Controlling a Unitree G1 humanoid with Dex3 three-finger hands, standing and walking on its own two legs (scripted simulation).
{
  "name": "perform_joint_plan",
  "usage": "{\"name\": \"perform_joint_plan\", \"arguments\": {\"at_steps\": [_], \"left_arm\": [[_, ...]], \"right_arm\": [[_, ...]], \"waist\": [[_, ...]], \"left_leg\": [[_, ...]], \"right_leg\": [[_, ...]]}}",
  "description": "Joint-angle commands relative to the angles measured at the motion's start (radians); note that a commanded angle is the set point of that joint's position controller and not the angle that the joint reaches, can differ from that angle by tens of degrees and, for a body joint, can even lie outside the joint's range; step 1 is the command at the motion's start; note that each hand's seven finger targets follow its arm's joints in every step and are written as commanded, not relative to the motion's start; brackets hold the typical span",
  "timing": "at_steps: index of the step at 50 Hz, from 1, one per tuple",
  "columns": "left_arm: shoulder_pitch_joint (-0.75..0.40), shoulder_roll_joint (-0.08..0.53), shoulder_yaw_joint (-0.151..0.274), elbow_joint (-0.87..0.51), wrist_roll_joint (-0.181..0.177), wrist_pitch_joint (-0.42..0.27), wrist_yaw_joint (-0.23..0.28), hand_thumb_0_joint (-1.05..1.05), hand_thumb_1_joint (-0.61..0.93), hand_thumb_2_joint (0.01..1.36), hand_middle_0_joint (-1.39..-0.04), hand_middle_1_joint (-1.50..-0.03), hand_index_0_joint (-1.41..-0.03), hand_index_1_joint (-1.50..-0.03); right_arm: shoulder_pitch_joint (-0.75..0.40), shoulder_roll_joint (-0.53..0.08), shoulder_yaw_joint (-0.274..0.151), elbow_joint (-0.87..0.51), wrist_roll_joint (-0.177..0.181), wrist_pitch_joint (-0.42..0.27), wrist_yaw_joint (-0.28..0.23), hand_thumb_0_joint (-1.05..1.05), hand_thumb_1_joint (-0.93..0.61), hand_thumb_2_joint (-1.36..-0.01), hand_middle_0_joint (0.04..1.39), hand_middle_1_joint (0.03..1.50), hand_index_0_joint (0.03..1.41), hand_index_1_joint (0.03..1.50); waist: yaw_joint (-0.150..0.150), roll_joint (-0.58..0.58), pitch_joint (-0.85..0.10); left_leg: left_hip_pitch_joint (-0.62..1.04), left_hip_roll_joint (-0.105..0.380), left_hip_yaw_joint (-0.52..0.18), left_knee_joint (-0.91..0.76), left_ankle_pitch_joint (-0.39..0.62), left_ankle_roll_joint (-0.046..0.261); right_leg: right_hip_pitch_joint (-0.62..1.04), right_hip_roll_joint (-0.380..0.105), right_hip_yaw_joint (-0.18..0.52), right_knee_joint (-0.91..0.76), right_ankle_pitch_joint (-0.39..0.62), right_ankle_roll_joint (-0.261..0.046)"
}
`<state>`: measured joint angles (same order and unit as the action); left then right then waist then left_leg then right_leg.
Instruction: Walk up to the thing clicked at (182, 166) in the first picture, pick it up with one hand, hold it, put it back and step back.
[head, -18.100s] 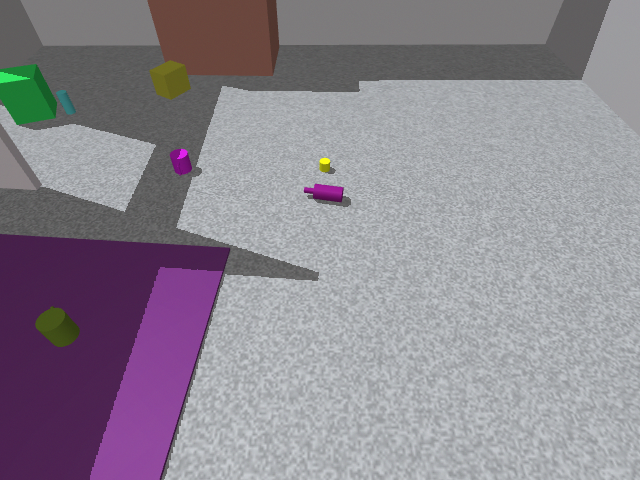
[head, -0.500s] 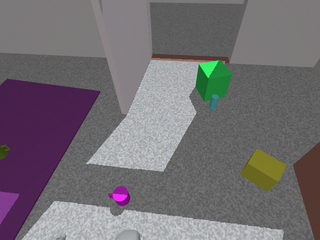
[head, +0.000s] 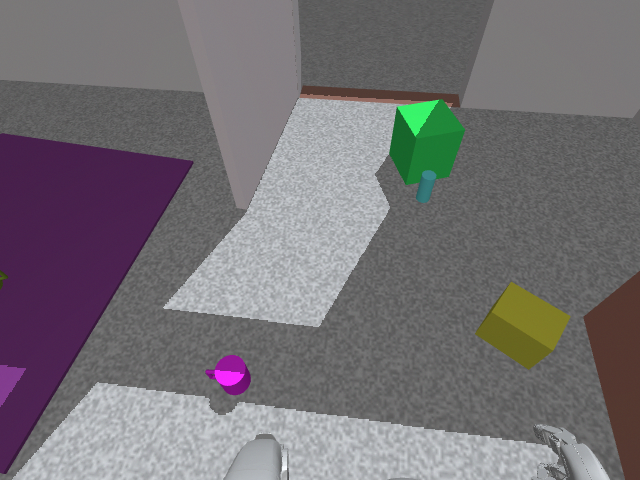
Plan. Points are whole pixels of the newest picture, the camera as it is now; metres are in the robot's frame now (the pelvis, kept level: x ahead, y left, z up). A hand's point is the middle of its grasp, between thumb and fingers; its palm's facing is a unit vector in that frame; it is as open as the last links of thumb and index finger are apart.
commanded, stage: walk up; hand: left
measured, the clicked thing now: (227, 375) +0.46 +0.30 -0.69
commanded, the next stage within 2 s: stand in 1.92 s
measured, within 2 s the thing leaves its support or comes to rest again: neither
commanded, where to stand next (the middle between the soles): +0.08 +0.02 m, yaw +2 degrees
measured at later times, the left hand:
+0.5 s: hand out of the picture +0.03 +0.28 -0.12, palm faces +0.04 -0.92 -0.39, open 7.4 cm
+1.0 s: hand out of the picture +0.04 +0.29 -0.12, palm faces +0.06 -0.93 -0.36, open 7.4 cm
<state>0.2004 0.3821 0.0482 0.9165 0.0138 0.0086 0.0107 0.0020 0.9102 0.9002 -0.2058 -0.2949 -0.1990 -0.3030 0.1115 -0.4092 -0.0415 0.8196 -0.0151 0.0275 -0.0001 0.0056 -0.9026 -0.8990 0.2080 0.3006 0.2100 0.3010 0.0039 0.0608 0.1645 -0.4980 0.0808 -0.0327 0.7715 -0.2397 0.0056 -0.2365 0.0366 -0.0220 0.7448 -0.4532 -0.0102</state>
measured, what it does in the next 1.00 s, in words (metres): steps on the spot: left foot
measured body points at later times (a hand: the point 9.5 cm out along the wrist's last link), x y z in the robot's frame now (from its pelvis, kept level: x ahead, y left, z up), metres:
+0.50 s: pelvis -0.03 +0.00 +0.02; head -0.02 +0.00 +0.47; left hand +0.03 +0.32 -0.09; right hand +0.06 -0.30 -0.10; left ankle -0.02 +0.13 -0.71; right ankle +0.00 -0.12 -0.70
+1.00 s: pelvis -0.01 +0.02 +0.03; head -0.01 +0.03 +0.48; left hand +0.04 +0.34 -0.09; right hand +0.07 -0.27 -0.09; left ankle -0.03 +0.13 -0.71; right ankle +0.00 -0.12 -0.70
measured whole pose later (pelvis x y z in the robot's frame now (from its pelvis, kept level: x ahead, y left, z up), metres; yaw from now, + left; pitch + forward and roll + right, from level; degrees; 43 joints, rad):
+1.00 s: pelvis -0.01 +0.02 +0.03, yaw +4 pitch -3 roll +0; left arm 0.16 0.39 0.00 1.06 0.00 -0.03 0.00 0.00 0.91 0.90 -0.21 -0.30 -0.20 -0.30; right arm 0.18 -0.34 -0.01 1.05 -0.01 -0.01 0.02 0.01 -0.90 -0.90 0.21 0.30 0.21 0.30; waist 0.00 -0.01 0.05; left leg -0.16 -0.01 -0.01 0.48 -0.27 0.01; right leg -0.17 -0.03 0.00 0.46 -0.24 0.03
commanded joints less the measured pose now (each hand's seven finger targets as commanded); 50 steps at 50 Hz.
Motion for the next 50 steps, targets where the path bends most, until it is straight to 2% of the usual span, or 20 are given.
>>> {"name": "perform_joint_plan", "arguments": {"at_steps": [1,4,7,10,13,14,15,16,17,20,25,26,28,29,32,36,39,41,44,50], "left_arm": [[-0.006,0.386,0.090,-0.085,0.026,-0.042,0.022,0.000,0.900,0.900,-0.200,-0.300,-0.200,-0.300],[-0.051,0.255,0.070,-0.081,0.013,-0.059,0.022,0.000,0.900,0.900,-0.200,-0.300,-0.200,-0.300],[0.049,0.251,0.067,-0.070,0.017,-0.070,0.020,0.000,0.900,0.900,-0.200,-0.300,-0.200,-0.300],[0.067,0.261,0.074,-0.075,0.021,-0.063,0.016,0.000,0.900,0.900,-0.200,-0.300,-0.200,-0.300],[0.014,0.257,0.059,-0.098,0.001,-0.051,0.006,0.000,0.900,0.900,-0.200,-0.300,-0.200,-0.300],[0.016,0.229,0.042,-0.106,-0.003,-0.049,0.006,0.000,0.900,0.900,-0.200,-0.300,-0.200,-0.300],[0.027,0.181,0.028,-0.116,-0.013,-0.051,0.006,0.000,0.900,0.900,-0.200,-0.300,-0.200,-0.300],[0.015,0.154,0.023,-0.113,-0.022,-0.045,0.007,0.000,0.900,0.900,-0.200,-0.300,-0.200,-0.300],[-0.022,0.220,0.043,-0.094,-0.010,-0.044,0.016,0.000,0.900,0.900,-0.200,-0.300,-0.200,-0.300],[0.017,0.207,0.039,-0.079,-0.013,-0.051,0.000,0.000,0.900,0.900,-0.200,-0.300,-0.200,-0.300],[0.092,0.197,0.043,-0.001,0.004,-0.068,0.010,0.000,0.900,0.900,-0.200,-0.300,-0.200,-0.300],[0.101,0.225,0.048,-0.002,0.013,-0.073,0.015,0.000,0.900,0.900,-0.200,-0.300,-0.200,-0.300],[0.031,0.325,0.064,-0.012,0.023,-0.081,0.016,0.000,0.900,0.900,-0.200,-0.300,-0.200,-0.300],[-0.049,0.329,0.065,-0.034,0.027,-0.077,0.013,0.000,0.900,0.900,-0.200,-0.300,-0.200,-0.300],[-0.092,0.254,0.045,-0.030,0.017,-0.080,0.006,0.000,0.900,0.900,-0.200,-0.300,-0.200,-0.300],[-0.118,0.240,0.033,-0.018,0.009,-0.061,-0.007,0.000,0.900,0.900,-0.200,-0.300,-0.200,-0.300],[-0.081,0.156,0.008,0.001,-0.019,-0.052,-0.013,0.000,0.900,0.900,-0.200,-0.300,-0.200,-0.300],[-0.055,0.186,0.015,0.033,-0.013,-0.058,-0.009,0.000,0.900,0.900,-0.200,-0.300,-0.200,-0.300],[-0.038,0.207,0.012,0.063,-0.017,-0.076,-0.004,0.000,0.900,0.900,-0.200,-0.300,-0.200,-0.300],[-0.096,0.200,-0.007,0.079,-0.017,-0.064,0.001,0.000,0.900,0.900,-0.200,-0.300,-0.200,-0.300]], "right_arm": [[-0.038,-0.202,-0.070,-0.071,0.006,0.002,-0.025,0.000,-0.900,-0.900,0.200,0.300,0.200,0.300],[0.038,-0.164,-0.061,-0.006,0.020,-0.011,-0.010,0.000,-0.900,-0.900,0.200,0.300,0.200,0.300],[0.020,-0.148,-0.045,-0.005,0.014,-0.015,-0.008,0.000,-0.900,-0.900,0.200,0.300,0.200,0.300],[-0.008,-0.145,-0.042,-0.001,0.004,-0.031,0.000,0.000,-0.900,-0.900,0.200,0.300,0.200,0.300],[0.074,-0.140,-0.048,0.044,-0.002,-0.055,0.004,0.000,-0.900,-0.900,0.200,0.300,0.200,0.300],[0.122,-0.168,-0.062,0.062,-0.008,-0.064,0.000,0.000,-0.900,-0.900,0.200,0.300,0.200,0.300],[0.167,-0.216,-0.074,0.071,-0.015,-0.073,-0.006,0.000,-0.900,-0.900,0.200,0.300,0.200,0.300],[0.127,-0.280,-0.081,0.058,-0.013,-0.074,-0.003,0.000,-0.900,-0.900,0.200,0.300,0.200,0.300],[0.128,-0.306,-0.090,0.065,-0.001,-0.071,0.002,0.000,-0.900,-0.900,0.200,0.300,0.200,0.300],[0.054,-0.219,-0.056,0.038,-0.005,-0.063,0.004,0.000,-0.900,-0.900,0.200,0.300,0.200,0.300],[-0.020,-0.165,-0.026,0.027,0.014,-0.037,0.012,0.000,-0.900,-0.900,0.200,0.300,0.200,0.300],[-0.015,-0.140,-0.017,0.021,0.019,-0.033,0.012,0.000,-0.900,-0.900,0.200,0.300,0.200,0.300],[0.024,-0.131,-0.022,0.049,0.010,-0.016,0.009,0.000,-0.900,-0.900,0.200,0.300,0.200,0.300],[0.051,-0.171,-0.039,0.073,0.004,-0.015,0.007,0.000,-0.900,-0.900,0.200,0.300,0.200,0.300],[0.077,-0.155,-0.035,0.112,0.008,-0.031,0.019,0.000,-0.900,-0.900,0.200,0.300,0.200,0.300],[0.139,-0.145,-0.036,0.146,-0.006,-0.047,0.020,0.000,-0.900,-0.900,0.200,0.300,0.200,0.300],[0.051,-0.231,-0.047,0.125,-0.012,-0.072,0.007,0.000,-0.900,-0.900,0.200,0.300,0.200,0.300],[-0.023,-0.221,-0.035,0.119,-0.003,-0.066,0.012,0.000,-0.900,-0.900,0.200,0.300,0.200,0.300],[-0.005,-0.164,-0.018,0.129,0.006,-0.073,0.007,0.000,-0.900,-0.900,0.200,0.300,0.200,0.300],[-0.002,-0.178,-0.024,0.165,0.013,-0.062,0.000,0.000,-0.900,-0.900,0.200,0.300,0.200,0.300]], "waist": [[0.033,-0.231,-0.076],[-0.017,-0.163,-0.061],[0.039,-0.235,-0.111],[0.059,-0.270,-0.146],[0.001,-0.237,-0.188],[-0.018,-0.191,-0.225],[-0.028,-0.032,-0.275],[-0.013,0.092,-0.250],[-0.036,0.102,-0.210],[0.004,0.090,-0.142],[0.051,0.058,-0.151],[0.051,-0.002,-0.158],[0.038,-0.158,-0.108],[0.012,-0.147,-0.042],[-0.009,-0.164,-0.038],[-0.038,-0.198,-0.104],[0.009,0.022,-0.113],[0.037,0.002,-0.099],[0.025,0.019,-0.197],[0.006,-0.009,-0.197]], "left_leg": [[0.023,-0.092,-0.153,0.269,-0.341,0.009],[-0.020,-0.139,-0.134,0.261,-0.206,0.015],[0.009,-0.124,-0.075,0.146,-0.207,0.004],[0.041,-0.088,-0.002,-0.061,-0.240,0.001],[0.279,-0.113,0.048,-0.364,-0.056,0.021],[0.425,-0.078,-0.035,-0.399,0.062,0.047],[0.542,0.055,-0.239,-0.418,0.185,0.095],[0.548,0.209,-0.459,-0.419,0.147,0.209],[0.425,0.274,-0.506,-0.417,0.109,0.306],[0.353,0.143,-0.267,-0.410,0.100,0.215],[0.112,0.023,-0.129,-0.280,-0.014,0.088],[0.064,-0.008,-0.102,-0.232,-0.091,0.066],[0.056,-0.106,-0.047,0.032,-0.309,0.019],[0.122,-0.064,-0.071,0.079,-0.295,0.011],[0.177,-0.053,-0.061,-0.062,-0.217,0.019],[0.356,-0.074,-0.011,-0.317,-0.085,0.021],[0.299,0.152,-0.369,-0.541,-0.165,0.105],[0.182,0.122,-0.256,-0.493,-0.153,0.116],[0.284,0.019,-0.099,-0.376,0.211,0.042],[0.330,0.041,-0.106,-0.417,0.206,0.055]], "right_leg": [[-0.212,-0.477,0.598,-0.426,0.256,-0.274],[-0.010,-0.274,0.232,-0.277,0.663,-0.162],[0.109,-0.246,0.215,-0.266,0.676,-0.128],[0.194,-0.278,0.214,-0.255,0.587,-0.164],[0.092,-0.253,0.155,-0.162,0.562,-0.132],[0.006,-0.230,0.132,-0.076,0.569,-0.088],[-0.114,-0.149,0.074,0.077,0.442,-0.037],[-0.261,-0.035,-0.021,0.103,-0.019,-0.005],[-0.204,-0.078,0.048,0.149,-0.169,-0.013],[-0.166,-0.091,0.051,0.028,-0.112,-0.021],[0.171,-0.032,-0.010,-0.302,0.231,-0.017],[0.202,-0.091,0.092,-0.344,0.188,-0.042],[0.008,-0.401,0.495,-0.573,-0.256,-0.187],[-0.126,-0.435,0.521,-0.589,-0.313,-0.228],[-0.108,-0.308,0.313,-0.539,-0.148,-0.154],[-0.134,-0.230,0.185,-0.418,-0.026,-0.095],[-0.120,-0.059,0.023,-0.191,0.079,0.003],[0.044,-0.081,0.036,-0.276,0.089,-0.011],[0.134,-0.140,0.106,-0.326,0.430,-0.030],[0.122,-0.130,0.071,-0.331,0.402,-0.022]]}}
